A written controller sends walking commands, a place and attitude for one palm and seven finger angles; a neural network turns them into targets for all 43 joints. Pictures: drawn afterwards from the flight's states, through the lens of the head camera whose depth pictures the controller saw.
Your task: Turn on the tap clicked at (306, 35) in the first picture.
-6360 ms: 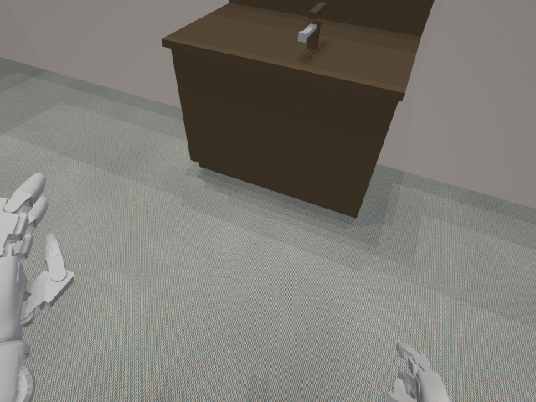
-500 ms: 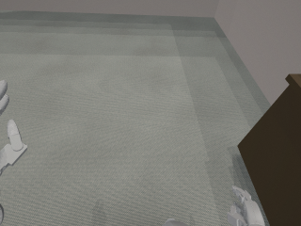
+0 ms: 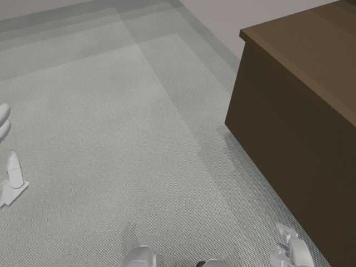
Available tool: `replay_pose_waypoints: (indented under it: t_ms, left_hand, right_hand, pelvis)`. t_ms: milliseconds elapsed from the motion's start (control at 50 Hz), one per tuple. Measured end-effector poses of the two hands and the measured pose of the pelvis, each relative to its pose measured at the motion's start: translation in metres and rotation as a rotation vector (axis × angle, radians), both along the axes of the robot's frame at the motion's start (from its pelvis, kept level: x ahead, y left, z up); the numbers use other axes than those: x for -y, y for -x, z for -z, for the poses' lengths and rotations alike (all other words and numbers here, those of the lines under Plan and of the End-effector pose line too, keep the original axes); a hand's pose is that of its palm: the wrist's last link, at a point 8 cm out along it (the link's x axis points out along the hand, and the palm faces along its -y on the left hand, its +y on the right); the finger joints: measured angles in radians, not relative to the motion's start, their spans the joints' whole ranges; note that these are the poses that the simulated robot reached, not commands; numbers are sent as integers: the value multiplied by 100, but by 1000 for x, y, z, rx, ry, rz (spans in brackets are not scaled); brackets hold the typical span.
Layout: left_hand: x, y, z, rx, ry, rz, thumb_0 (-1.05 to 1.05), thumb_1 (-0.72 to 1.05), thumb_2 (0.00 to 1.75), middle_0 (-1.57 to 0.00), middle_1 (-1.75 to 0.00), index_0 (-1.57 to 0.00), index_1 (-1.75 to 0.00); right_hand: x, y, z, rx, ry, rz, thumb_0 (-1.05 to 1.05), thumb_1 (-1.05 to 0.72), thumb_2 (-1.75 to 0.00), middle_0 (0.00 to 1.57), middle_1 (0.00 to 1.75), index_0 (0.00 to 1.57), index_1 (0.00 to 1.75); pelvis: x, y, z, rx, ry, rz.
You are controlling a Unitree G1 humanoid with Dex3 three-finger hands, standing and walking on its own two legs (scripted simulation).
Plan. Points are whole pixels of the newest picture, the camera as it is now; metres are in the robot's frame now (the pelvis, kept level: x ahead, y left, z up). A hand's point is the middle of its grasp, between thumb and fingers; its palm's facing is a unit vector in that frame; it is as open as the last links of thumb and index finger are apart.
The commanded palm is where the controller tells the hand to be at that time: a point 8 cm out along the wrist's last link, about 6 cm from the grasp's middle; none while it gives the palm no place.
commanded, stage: turn to face it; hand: left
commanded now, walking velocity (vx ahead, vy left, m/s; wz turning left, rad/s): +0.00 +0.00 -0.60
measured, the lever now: out of the picture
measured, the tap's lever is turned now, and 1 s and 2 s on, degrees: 0 0 0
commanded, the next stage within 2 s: none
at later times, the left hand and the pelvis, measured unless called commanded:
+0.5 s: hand (105, 185) +0.22 +0.11 +0.18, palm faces +0.11 -0.85 -0.51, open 7.4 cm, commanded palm +0.16 +0.18 +0.18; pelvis -0.07 -0.04 -0.01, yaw -17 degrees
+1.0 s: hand (143, 220) +0.17 +0.05 +0.18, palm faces -0.10 -0.90 -0.42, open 7.4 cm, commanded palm +0.15 +0.11 +0.18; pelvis -0.14 -0.04 +0.00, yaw -34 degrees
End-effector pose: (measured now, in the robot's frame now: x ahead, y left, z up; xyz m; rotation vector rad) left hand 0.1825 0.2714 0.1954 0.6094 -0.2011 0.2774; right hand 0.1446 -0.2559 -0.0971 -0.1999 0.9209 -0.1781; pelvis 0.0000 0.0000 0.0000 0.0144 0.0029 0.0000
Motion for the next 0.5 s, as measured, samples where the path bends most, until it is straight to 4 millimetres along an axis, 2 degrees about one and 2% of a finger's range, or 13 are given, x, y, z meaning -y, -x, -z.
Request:
replay_pose_waypoints:
  t_ms: [60,120,200,260,320,380,440,500]
  left_hand:
    - [-2,2,-2,43,16,14,1,88,90,-22,-30,-22,-30]
    - [-4,4,1,96,56,34,1,89,90,-22,-30,-22,-30]
    - [-4,3,7,143,94,63,1,89,90,-22,-30,-22,-30]
    - [5,1,6,147,120,87,2,89,90,-21,-30,-21,-30]
    - [24,-2,1,143,134,137,2,89,90,-21,-30,-21,-30]
    - [49,-7,-2,124,112,195,2,89,90,-21,-30,-21,-30]
    - [77,-11,-3,99,59,247,2,89,90,-21,-30,-21,-30]
    - [110,-10,0,83,10,299,2,89,90,-21,-30,-21,-30]
  right_hand:
    - [13,10,-12,24,44,29,2,-91,-89,20,30,20,30]
    - [15,17,-23,63,77,40,2,-91,-90,20,30,19,30]
    - [4,27,-34,126,78,61,1,-91,-90,20,30,19,30]
    - [-10,35,-36,172,21,68,1,-91,-90,20,30,20,30]
    - [-21,48,-33,193,-50,74,1,-91,-89,20,30,20,30]
    - [-24,65,-25,197,-110,95,1,-90,-89,20,30,20,30]
    - [-15,88,-10,190,-156,130,1,-90,-89,21,30,20,30]
    - [8,118,10,158,-172,176,1,-90,-89,21,30,20,30]
  pelvis:
    - [-1,5,0,-6,0,33]
    - [-6,10,3,-10,9,63]
    - [-8,21,4,16,-3,121]
    - [-7,28,0,30,21,158]
    - [-3,36,-3,30,43,204]
    - [7,46,-3,22,48,249]
    - [23,58,2,13,38,289]
    - [38,72,11,17,44,306]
